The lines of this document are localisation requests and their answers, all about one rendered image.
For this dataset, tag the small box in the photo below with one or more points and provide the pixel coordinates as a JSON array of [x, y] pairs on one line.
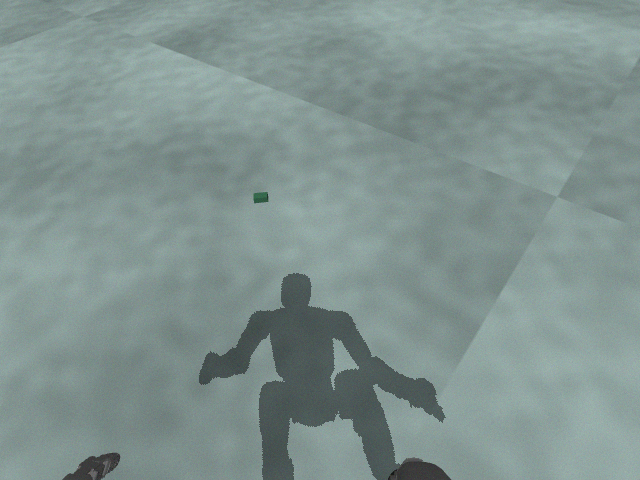
[[260, 197]]

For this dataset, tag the left robot hand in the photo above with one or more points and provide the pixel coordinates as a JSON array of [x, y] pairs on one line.
[[95, 468]]

